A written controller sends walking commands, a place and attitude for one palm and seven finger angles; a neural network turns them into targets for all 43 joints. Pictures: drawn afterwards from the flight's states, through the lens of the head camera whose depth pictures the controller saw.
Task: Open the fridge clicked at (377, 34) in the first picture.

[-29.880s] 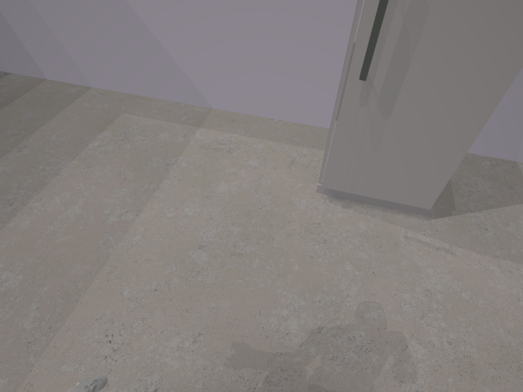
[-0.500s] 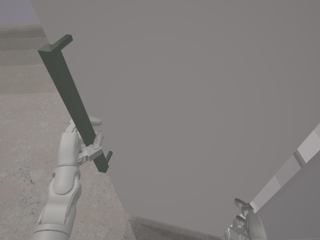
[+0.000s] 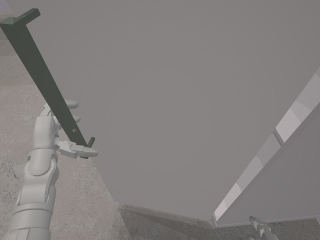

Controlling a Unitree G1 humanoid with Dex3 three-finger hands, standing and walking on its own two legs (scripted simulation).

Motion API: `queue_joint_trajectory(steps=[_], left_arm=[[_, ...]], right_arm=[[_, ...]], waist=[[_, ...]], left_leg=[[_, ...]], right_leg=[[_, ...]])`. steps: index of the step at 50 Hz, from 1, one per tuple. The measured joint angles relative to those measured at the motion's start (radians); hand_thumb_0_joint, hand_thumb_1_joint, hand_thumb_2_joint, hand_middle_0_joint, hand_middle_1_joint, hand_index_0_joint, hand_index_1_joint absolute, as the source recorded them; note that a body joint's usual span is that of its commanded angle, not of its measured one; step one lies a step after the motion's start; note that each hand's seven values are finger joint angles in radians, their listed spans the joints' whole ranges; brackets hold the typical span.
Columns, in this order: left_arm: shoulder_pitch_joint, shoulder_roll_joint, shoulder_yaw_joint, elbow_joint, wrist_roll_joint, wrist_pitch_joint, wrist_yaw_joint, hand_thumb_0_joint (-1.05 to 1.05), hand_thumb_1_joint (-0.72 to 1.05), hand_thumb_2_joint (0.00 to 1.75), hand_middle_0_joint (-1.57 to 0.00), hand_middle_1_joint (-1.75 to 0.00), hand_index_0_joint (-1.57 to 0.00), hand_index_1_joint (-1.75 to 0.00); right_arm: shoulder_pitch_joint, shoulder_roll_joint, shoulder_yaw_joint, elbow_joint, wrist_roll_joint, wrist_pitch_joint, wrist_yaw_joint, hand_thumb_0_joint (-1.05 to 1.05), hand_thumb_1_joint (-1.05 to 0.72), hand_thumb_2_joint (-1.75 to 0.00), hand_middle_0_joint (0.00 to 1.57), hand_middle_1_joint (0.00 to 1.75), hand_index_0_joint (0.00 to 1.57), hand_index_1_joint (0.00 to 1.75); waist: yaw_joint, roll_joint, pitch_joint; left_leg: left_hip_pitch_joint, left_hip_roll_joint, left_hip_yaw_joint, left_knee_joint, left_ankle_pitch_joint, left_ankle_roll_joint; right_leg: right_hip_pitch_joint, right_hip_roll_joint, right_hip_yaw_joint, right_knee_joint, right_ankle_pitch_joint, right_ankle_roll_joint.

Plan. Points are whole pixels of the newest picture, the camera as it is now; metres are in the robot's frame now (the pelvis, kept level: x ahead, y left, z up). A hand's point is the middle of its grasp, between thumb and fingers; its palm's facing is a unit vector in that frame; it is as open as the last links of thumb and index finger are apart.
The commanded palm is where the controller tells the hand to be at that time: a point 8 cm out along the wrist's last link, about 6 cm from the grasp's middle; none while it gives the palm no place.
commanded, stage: loosen the grip on the handle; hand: left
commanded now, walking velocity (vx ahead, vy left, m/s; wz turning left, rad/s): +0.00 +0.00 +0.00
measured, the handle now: (66, 103) +0.37 +0.25 +0.16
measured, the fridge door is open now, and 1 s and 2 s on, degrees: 74 74 74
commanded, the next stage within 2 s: slip the hand off the handle in 0.10 s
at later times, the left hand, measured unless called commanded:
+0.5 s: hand (41, 129) +0.33 +0.31 +0.12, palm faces +0.31 -0.92 -0.24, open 14.6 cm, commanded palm +0.29 +0.35 +0.13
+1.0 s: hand (27, 140) +0.29 +0.32 +0.12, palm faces +0.27 -0.93 -0.24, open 14.7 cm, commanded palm +0.25 +0.37 +0.13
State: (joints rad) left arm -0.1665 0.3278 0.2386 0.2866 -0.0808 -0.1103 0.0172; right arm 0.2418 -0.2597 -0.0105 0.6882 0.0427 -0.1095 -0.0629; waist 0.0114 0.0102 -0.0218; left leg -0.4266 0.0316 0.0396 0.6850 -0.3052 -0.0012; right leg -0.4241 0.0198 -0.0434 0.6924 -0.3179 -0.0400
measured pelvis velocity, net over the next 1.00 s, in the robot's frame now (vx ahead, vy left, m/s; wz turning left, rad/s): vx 0.01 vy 0.03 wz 0.01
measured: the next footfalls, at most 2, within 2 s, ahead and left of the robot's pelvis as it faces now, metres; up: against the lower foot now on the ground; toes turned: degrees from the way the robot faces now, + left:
none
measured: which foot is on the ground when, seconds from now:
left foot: down 0.00-1.00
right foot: down 0.00-1.00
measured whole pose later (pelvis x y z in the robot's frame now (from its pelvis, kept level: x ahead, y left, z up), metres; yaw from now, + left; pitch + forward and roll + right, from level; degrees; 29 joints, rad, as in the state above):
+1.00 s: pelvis +0.01 +0.03 +0.00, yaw +1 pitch +4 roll -1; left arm 0.02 0.43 0.40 0.19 -0.18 -0.12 -0.19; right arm 0.25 -0.24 0.02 0.66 0.06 -0.15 -0.12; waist 0.03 0.03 -0.07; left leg -0.43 0.01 0.04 0.69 -0.33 0.03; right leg -0.41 0.00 -0.04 0.66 -0.32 0.00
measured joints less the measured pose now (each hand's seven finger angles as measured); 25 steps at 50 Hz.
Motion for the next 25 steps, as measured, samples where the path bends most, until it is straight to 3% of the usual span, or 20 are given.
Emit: queue_joint_trajectory(steps=[6,11,15,20,25], left_arm=[[0.081,0.022,0.040,-0.066,-0.020,-0.024,0.001,-0.01,-0.52,0.22,-0.31,-1.22,-0.30,-1.21],[0.156,0.009,0.039,-0.153,-0.050,0.003,-0.047,-0.01,-0.54,0.21,-0.28,-1.18,-0.29,-1.19],[0.155,0.032,0.082,-0.155,-0.057,0.028,-0.076,-0.01,-0.54,0.20,-0.27,-1.16,-0.28,-1.17],[0.175,0.053,0.137,-0.172,-0.074,0.030,-0.112,-0.01,-0.54,0.20,-0.26,-1.16,-0.26,-1.16],[0.201,0.058,0.139,-0.194,-0.089,0.031,-0.164,-0.01,-0.54,0.20,-0.26,-1.15,-0.25,-1.15]], right_arm=[[0.016,0.009,0.003,0.001,0.001,-0.012,-0.009,0.02,-0.91,-0.90,0.20,0.30,0.20,0.30],[0.010,0.011,0.001,-0.012,0.004,-0.030,-0.013,0.02,-0.90,-0.90,0.20,0.30,0.21,0.30],[-0.019,0.018,0.004,-0.015,0.001,-0.027,-0.024,0.02,-0.90,-0.90,0.20,0.30,0.21,0.30],[-0.043,0.016,-0.001,-0.036,0.005,-0.037,-0.025,0.02,-0.90,-0.90,0.20,0.30,0.21,0.30],[-0.031,0.005,-0.006,-0.040,0.010,-0.042,-0.033,0.01,-0.90,-0.90,0.20,0.30,0.21,0.30]], waist=[[0.002,0.020,-0.013],[0.021,0.031,-0.026],[0.033,0.017,-0.031],[0.044,0.012,-0.037],[0.051,0.013,-0.043]], left_leg=[[0.016,0.001,0.001,-0.002,-0.029,-0.004],[0.026,-0.009,0.003,-0.019,-0.042,0.003],[0.030,-0.015,0.002,-0.027,-0.049,0.005],[0.029,-0.014,-0.004,-0.020,-0.060,0.007],[0.022,-0.019,-0.011,-0.007,-0.068,0.013]], right_leg=[[0.020,0.002,0.003,-0.010,-0.024,0.001],[0.028,-0.008,0.005,-0.023,-0.040,0.011],[0.033,-0.013,0.004,-0.027,-0.050,0.014],[0.041,-0.011,-0.001,-0.037,-0.054,0.017],[0.044,-0.016,-0.008,-0.037,-0.056,0.024]])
